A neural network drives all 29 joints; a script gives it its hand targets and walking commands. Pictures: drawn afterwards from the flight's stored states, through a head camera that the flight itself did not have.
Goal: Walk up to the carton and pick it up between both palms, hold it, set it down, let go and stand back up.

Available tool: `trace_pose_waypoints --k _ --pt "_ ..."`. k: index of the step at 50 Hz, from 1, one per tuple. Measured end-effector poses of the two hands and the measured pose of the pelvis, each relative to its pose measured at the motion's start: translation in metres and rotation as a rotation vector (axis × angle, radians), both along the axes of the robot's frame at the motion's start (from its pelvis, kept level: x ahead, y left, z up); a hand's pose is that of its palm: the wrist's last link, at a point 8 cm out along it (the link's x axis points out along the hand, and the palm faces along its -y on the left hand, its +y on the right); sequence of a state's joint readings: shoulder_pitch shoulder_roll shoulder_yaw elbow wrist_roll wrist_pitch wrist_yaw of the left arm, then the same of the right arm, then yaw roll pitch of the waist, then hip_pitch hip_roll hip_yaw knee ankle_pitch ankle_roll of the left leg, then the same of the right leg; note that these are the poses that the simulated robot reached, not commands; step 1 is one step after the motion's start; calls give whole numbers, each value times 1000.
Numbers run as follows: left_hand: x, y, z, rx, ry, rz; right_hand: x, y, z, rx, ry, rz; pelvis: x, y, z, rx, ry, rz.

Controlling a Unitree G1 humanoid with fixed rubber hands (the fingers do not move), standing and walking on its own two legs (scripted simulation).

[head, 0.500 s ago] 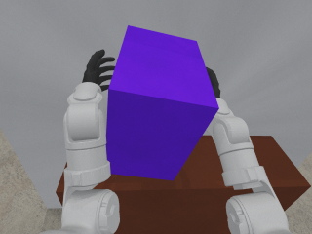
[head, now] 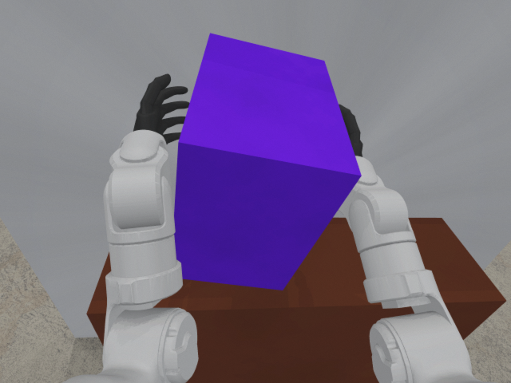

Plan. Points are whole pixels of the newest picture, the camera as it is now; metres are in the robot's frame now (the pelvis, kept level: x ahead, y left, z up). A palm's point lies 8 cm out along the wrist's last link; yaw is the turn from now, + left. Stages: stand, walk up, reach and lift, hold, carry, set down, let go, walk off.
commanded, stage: hold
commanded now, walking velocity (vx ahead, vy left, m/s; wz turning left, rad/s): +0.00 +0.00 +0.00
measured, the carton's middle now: (248, 168) +0.38 +0.00 +0.21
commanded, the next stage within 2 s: none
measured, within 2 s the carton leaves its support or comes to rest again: neither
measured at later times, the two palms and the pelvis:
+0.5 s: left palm (145, 141) +0.35 +0.13 +0.27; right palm (341, 163) +0.35 -0.14 +0.23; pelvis +0.00 +0.00 +0.00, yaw +0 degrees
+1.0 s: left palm (153, 135) +0.35 +0.13 +0.27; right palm (345, 162) +0.35 -0.14 +0.23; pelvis +0.00 +0.00 +0.00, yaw +0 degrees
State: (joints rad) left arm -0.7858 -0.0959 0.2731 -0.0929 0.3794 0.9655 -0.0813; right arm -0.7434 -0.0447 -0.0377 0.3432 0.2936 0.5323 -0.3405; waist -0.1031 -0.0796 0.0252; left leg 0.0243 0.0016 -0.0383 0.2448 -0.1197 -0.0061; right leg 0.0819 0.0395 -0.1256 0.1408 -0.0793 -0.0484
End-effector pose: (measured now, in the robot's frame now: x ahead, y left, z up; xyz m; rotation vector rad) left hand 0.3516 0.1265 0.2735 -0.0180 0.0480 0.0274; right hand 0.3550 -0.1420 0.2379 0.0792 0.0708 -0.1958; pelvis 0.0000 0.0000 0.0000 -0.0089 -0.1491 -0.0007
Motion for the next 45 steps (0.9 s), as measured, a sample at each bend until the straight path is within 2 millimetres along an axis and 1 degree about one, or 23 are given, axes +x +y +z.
trace_pose_waypoints --k 8,14,19,28,37,45 --pt "2 1 -8 -5 30 -1 2 1 -8 5 30 3 1 -2 0 2 1 1" --pt "-3 2 -5 -2 6 -6 -3 2 -5 10 6 -2 0 0 0 1 -1 0" --pt "-4 4 -6 -5 19 -2 -4 4 -6 0 20 2 -3 1 0 2 -3 0" --pt "-6 8 -4 -3 16 4 -4 8 -2 -2 18 7 -5 2 -1 -1 0 -1" --pt "-4 3 -3 3 19 -5 -5 3 -3 -1 21 -3 -6 2 0 -1 -1 2" --pt "2 0 -3 14 23 3 2 0 -4 9 24 3 -4 1 0 1 5 -2"
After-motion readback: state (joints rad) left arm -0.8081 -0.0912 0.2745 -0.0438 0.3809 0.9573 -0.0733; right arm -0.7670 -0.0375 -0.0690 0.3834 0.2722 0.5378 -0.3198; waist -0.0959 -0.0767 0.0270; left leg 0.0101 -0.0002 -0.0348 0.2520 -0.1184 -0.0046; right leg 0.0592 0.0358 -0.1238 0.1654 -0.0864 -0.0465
